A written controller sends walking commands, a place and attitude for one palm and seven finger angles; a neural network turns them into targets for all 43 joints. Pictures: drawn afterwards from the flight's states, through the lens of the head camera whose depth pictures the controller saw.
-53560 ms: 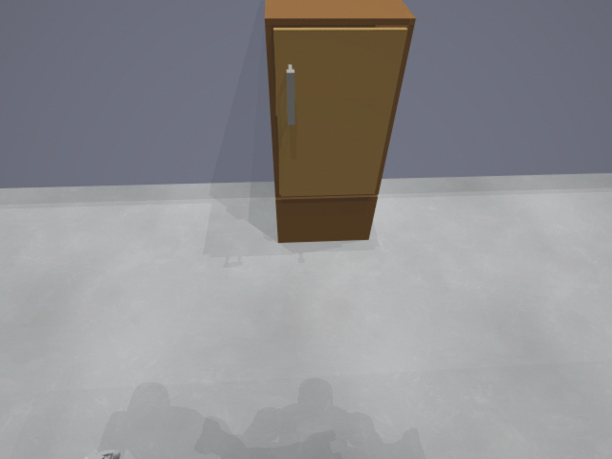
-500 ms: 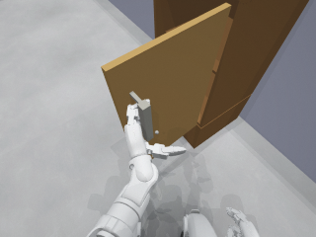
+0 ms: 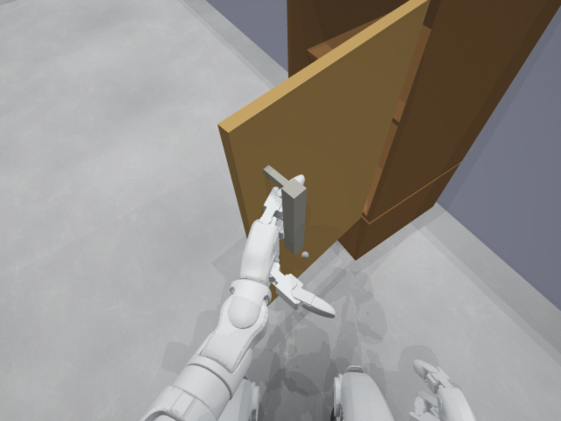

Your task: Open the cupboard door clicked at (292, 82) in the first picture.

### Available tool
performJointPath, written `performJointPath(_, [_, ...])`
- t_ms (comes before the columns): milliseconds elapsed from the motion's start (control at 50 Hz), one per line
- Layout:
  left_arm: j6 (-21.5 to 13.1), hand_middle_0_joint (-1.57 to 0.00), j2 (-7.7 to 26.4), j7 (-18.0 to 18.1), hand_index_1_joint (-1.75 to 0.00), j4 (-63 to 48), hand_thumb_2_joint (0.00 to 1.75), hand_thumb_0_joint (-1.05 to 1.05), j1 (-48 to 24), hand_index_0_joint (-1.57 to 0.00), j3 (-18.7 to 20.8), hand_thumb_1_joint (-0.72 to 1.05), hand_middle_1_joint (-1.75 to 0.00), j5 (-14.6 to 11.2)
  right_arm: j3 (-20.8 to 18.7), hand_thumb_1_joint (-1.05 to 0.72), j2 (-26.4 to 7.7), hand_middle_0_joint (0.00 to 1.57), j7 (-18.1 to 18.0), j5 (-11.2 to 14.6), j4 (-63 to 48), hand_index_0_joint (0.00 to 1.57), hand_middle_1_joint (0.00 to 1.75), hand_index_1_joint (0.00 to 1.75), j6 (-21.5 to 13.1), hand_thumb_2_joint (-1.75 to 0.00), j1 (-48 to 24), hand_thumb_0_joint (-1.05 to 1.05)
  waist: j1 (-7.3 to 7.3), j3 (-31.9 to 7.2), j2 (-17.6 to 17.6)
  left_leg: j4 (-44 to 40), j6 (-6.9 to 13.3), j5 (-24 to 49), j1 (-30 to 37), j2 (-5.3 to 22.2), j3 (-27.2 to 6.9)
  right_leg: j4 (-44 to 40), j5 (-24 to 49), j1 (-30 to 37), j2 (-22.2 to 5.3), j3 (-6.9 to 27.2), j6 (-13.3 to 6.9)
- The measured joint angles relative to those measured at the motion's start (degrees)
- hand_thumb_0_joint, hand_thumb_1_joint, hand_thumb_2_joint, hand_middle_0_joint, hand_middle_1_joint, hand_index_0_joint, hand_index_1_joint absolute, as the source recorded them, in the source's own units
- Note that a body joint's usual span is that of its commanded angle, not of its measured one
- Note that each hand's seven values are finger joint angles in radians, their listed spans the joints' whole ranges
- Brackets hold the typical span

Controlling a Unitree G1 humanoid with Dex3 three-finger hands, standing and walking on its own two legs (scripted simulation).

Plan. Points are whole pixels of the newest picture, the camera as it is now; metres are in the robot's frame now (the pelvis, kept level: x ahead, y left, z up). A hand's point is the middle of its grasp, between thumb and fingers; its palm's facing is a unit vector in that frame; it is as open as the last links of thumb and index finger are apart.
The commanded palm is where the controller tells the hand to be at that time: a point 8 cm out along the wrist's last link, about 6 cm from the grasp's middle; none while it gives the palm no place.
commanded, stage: slide the hand sideways off the handle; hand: left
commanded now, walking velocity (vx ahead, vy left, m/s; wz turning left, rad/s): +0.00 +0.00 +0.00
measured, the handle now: (283, 212) +0.40 +0.01 +0.05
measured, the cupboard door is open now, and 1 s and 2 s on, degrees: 100 100 100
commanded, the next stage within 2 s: draw the hand back to the body in 0.94 s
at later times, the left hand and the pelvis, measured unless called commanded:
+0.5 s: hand (288, 274) +0.30 +0.00 +0.04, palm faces -0.16 -0.99 -0.01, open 16.2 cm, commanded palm +0.28 +0.07 +0.04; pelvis +0.02 -0.01 +0.00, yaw -1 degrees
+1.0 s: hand (250, 314) +0.25 +0.05 +0.04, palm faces -0.12 -0.99 -0.02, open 16.3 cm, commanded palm +0.24 +0.10 +0.04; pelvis +0.02 -0.02 -0.02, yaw +0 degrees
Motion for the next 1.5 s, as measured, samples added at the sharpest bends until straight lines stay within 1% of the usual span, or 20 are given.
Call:
performJointPath(40, [0.51,-0.20,-1.63,1.34,-0.36,-0.63,0.30,-0.01,0.83,-0.16,0.82,-0.51,-0.34,0.02,0.05,-0.91,-0.07,0.20,0.17,-0.19,-0.63,0.20,0.30,0.30,0.27,-0.90,0.44,0.01,-0.29,-0.17,-0.28,-0.45,0.22,0.12,0.26,0.02,0.74,-0.14,0.19,-0.17,0.05,0.73,0.19])
performJointPath(80, [0.48,-0.18,-2.51,2.81,-0.34,-1.40,0.30,-0.01,2.02,-0.17,1.36,-0.50,-0.33,1.62,0.04,-0.91,0.08,0.20,0.52,-0.59,-1.25,0.20,0.30,0.30,0.47,-0.90,0.98,0.01,-0.51,-0.66,-0.68,-0.60,0.31,0.07,0.18,0.12,1.35,0.03,0.20,-0.65,0.19,1.35,0.27])
performJointPath(140, [-0.83,-0.16,-2.70,4.22,-0.33,-3.28,0.30,-0.01,4.16,-0.17,1.65,-0.50,-0.32,3.48,-0.04,-0.91,0.37,0.20,1.11,-0.97,-1.81,0.20,0.30,0.30,0.80,-0.90,1.45,0.01,-0.69,-1.13,-1.03,-0.18,0.26,-0.38,-0.04,0.42,1.82,0.63,-0.10,-1.24,0.52,1.83,0.28])
performJointPath(220, [-1.68,-0.16,-1.73,3.92,-0.32,-5.67,0.30,-0.01,6.53,-0.16,1.55,-0.50,-0.31,4.93,0.11,-0.91,0.64,0.20,1.06,-0.93,-1.99,0.20,0.30,0.30,1.49,-0.90,1.41,0.01,-0.51,-1.09,-1.44,0.36,0.10,-0.99,0.01,0.74,1.96,1.33,-0.63,-1.42,0.84,1.97,0.11])
performJointPath(260, [-1.43,-0.16,-1.03,3.22,-0.31,-7.17,0.30,-0.01,7.90,-0.16,1.35,-0.50,-0.31,4.98,0.14,-0.91,0.66,0.20,0.84,-0.75,-2.12,0.20,0.30,0.30,1.74,-0.90,1.27,0.01,-0.27,-0.96,-1.42,0.36,0.00,-1.14,0.24,0.83,1.87,1.37,-0.81,-1.22,0.93,1.88,0.02])
performJointPath(400, [-0.37,-0.17,0.66,-0.06,-0.31,-12.93,0.30,-0.01,14.04,-0.17,1.36,-0.50,-0.31,3.16,0.45,-0.91,0.62,0.20,-0.25,-0.09,-3.04,0.20,0.30,0.30,1.36,-0.90,0.25,0.01,0.59,-0.74,-1.38,-0.76,-0.40,-1.27,1.82,0.91,1.52,0.74,-1.33,0.27,0.96,1.47,-0.32])
performJointPath(540, [-0.57,-0.18,2.05,-3.48,-0.32,-18.19,0.30,-0.01,19.66,-0.18,2.01,-0.50,-0.32,2.48,0.46,-0.91,0.58,0.20,-0.87,0.18,-4.41,0.20,0.30,0.30,0.27,-0.90,-1.23,0.01,1.41,-1.01,-1.93,-0.43,-0.94,-2.00,2.13,0.91,0.85,1.57,-2.54,0.58,0.89,0.82,-0.77])
performJointPath(700, [0.25,-0.18,4.16,-7.60,-0.32,-25.43,0.30,-0.01,27.08,-0.19,3.26,-0.50,-0.32,1.06,0.28,-0.91,0.38,0.20,-1.45,0.65,-6.30,0.20,0.30,0.30,-0.58,-0.90,-2.04,0.01,2.08,-1.17,-1.89,0.47,-1.39,-2.97,2.19,0.95,0.02,2.60,-3.82,0.86,0.85,0.02,-1.17])
performJointPath(800, [0.44,-0.18,4.83,-8.93,-0.32,-29.65,0.30,-0.01,31.63,-0.19,3.94,-0.50,-0.31,0.49,0.30,-0.91,0.22,0.20,-1.64,0.77,-7.34,0.20,0.30,0.30,-1.33,-0.90,-1.75,0.01,2.24,-1.30,-1.60,1.51,-1.53,-3.55,1.57,0.89,-0.40,3.55,-4.48,0.42,0.77,-0.35,-1.27])
performJointPath(960, [0.83,-0.16,6.32,-11.36,-0.31,-34.65,0.30,-0.01,36.24,-0.16,5.24,-0.50,-0.31,-0.68,0.47,-0.91,0.13,0.20,-2.04,0.90,-7.98,0.20,0.30,0.30,-2.30,-0.90,-0.73,0.01,2.37,-1.60,-1.32,3.90,-1.55,-4.46,-0.26,0.85,-0.73,5.63,-5.26,-1.22,0.74,-0.55,-1.28])
performJointPath(1060, [1.23,-0.16,6.83,-12.02,-0.30,-36.52,0.30,-0.01,37.10,-0.16,5.21,-0.50,-0.30,-1.25,0.65,-0.91,-0.09,0.20,-2.31,0.98,-8.07,0.20,0.30,0.30,-3.02,-0.90,-0.10,0.01,2.23,-1.68,-0.93,5.19,-1.41,-4.75,-1.18,0.76,-0.89,6.52,-5.38,-1.91,0.67,-0.64,-1.12])
performJointPath(1120, [2.47,-0.16,7.50,-12.38,-0.30,-38.05,0.30,-0.01,37.04,-0.16,5.42,-0.50,-0.30,-1.38,0.75,-0.91,-0.01,0.20,-2.59,1.16,-8.25,0.20,0.30,0.30,-2.90,-0.90,0.21,0.01,2.25,-1.51,-0.96,5.46,-1.32,-4.77,-1.08,0.83,-0.73,6.64,-5.23,-1.84,0.76,-0.45,-1.02])
performJointPath(1180, [4.45,-0.16,8.97,-12.50,-0.30,-40.72,0.30,-0.01,37.55,-0.16,6.57,-0.50,-0.30,-1.94,0.98,-0.91,0.15,0.20,-3.11,1.62,-8.56,0.20,0.30,0.30,-2.46,-0.90,0.72,0.01,2.26,-1.03,-0.75,4.51,-1.20,-4.45,0.61,0.96,-0.54,5.55,-4.79,-0.15,0.91,-0.32,-0.90])
performJointPath(1280, [7.26,-0.16,10.50,-13.43,-0.30,-44.99,0.30,-0.01,40.59,-0.16,9.96,-0.50,-0.30,-4.56,1.81,-0.91,0.05,0.20,-3.88,2.49,-9.10,0.20,0.30,0.30,-2.38,-0.90,2.30,0.01,2.08,-0.76,-0.16,0.33,-0.82,-3.02,5.54,1.14,-0.28,1.10,-3.21,4.91,1.11,-0.26,-0.55])
performJointPath(1380, [8.70,-0.16,11.63,-15.64,-0.30,-47.28,0.30,-0.01,43.50,-0.16,12.17,-0.50,-0.30,-6.42,2.42,-0.91,-0.79,0.20,-4.52,2.83,-9.80,0.20,0.30,0.30,-3.34,-0.90,3.67,0.01,1.82,-0.68,-0.04,-3.68,-0.43,-1.59,9.99,1.19,-0.35,-3.43,-1.65,9.77,1.15,-0.53,-0.20])
performJointPath(1500, [9.86,-0.16,13.60,-18.12,-0.30,-49.51,0.30,-0.01,46.28,-0.16,15.23,-0.50,-0.30,-8.69,2.18,-0.91,-1.49,0.20,-4.99,3.31,-10.19,0.20,0.30,0.30,-4.47,-0.90,3.92,0.01,1.83,-0.22,-0.35,-6.55,-0.08,-0.92,14.24,1.35,-0.31,-6.94,-0.64,14.37,1.32,-0.65,0.14])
